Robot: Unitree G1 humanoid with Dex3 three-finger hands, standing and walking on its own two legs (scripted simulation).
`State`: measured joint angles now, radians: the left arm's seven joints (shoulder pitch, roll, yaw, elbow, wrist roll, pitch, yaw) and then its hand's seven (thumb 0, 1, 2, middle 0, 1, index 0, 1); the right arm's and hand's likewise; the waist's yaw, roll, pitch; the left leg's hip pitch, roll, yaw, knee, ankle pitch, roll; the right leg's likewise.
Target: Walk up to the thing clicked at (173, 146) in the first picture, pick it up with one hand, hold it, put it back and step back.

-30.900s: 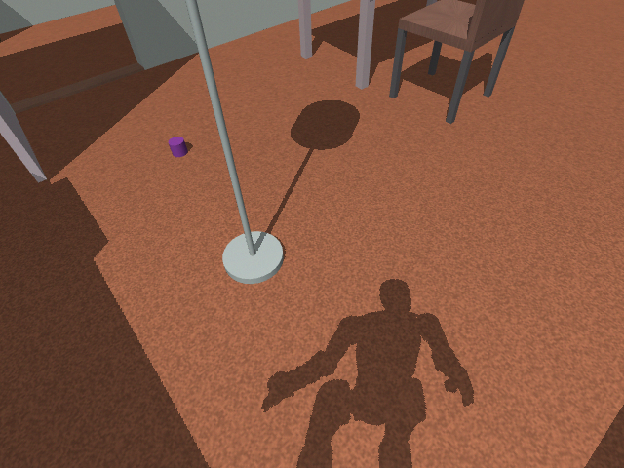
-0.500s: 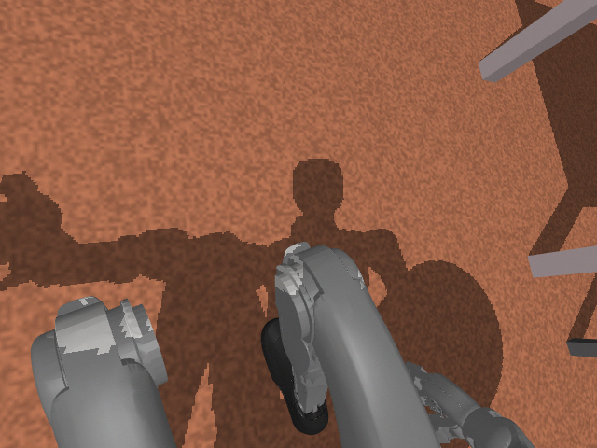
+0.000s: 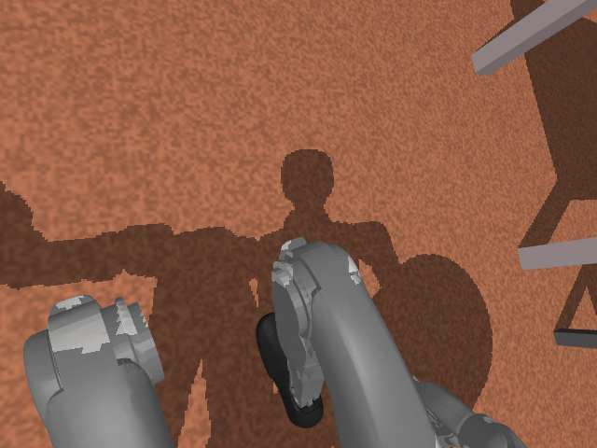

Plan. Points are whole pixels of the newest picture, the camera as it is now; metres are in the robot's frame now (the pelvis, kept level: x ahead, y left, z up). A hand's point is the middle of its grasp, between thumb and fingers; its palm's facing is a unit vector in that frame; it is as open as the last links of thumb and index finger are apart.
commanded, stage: close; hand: left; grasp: from above
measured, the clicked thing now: out of the picture +0.39 +0.36 -0.26
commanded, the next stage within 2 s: settle in 1.18 s
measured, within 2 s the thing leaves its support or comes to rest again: leaves its support in 1.66 s
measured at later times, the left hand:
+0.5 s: hand out of the picture +0.38 +0.36 -0.24, palm faces -0.43 -0.19 -0.88, open 12.3 cm
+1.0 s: hand out of the picture +0.38 +0.36 -0.23, palm faces -0.44 -0.18 -0.88, open 11.3 cm
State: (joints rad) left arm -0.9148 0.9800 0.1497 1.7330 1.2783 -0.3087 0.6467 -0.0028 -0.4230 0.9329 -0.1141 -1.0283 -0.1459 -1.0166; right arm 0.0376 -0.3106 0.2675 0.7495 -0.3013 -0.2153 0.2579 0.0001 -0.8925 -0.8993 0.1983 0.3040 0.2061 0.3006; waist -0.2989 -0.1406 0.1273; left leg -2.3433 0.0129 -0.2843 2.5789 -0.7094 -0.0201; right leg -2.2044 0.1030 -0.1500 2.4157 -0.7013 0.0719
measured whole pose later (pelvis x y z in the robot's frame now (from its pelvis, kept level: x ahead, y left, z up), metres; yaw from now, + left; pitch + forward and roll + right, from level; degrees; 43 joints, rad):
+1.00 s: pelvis +0.00 +0.00 +0.00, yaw +0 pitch +25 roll -14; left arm -0.94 0.98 0.12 1.76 1.28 -0.31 0.66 0.00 -0.19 0.77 -0.42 -0.92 -0.47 -0.88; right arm 0.05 -0.32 0.27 0.73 -0.30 -0.23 0.25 0.00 -0.89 -0.90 0.20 0.30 0.21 0.30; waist -0.30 -0.14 0.12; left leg -2.34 0.02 -0.28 2.57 -0.70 -0.02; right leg -2.21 0.11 -0.15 2.41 -0.68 0.07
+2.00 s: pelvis +0.00 -0.01 +0.03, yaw +4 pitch +32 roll -11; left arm -0.81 0.77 0.09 1.33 1.19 -0.19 0.37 0.00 -0.14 0.76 -0.50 -0.84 -0.55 -0.83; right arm 0.08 -0.30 0.09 0.74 -0.15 -0.11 0.23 0.00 -0.91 -0.90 0.20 0.30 0.20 0.30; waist -0.18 -0.02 -0.04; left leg -2.34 0.01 -0.19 2.44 -0.67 -0.01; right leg -2.22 0.06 -0.09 2.34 -0.70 0.06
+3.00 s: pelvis -0.01 +0.00 +0.17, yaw +10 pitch +32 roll -7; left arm -0.49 0.62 0.00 0.75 1.02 -0.10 0.09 0.00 -0.16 0.76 -0.54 -0.81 -0.59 -0.79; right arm 0.14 -0.26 -0.02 0.66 0.00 0.02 0.06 0.00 -0.92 -0.90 0.20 0.30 0.21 0.30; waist -0.08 0.03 -0.17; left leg -1.93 0.02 -0.10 1.98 -0.62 0.00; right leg -1.84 0.02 -0.04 1.92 -0.65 0.05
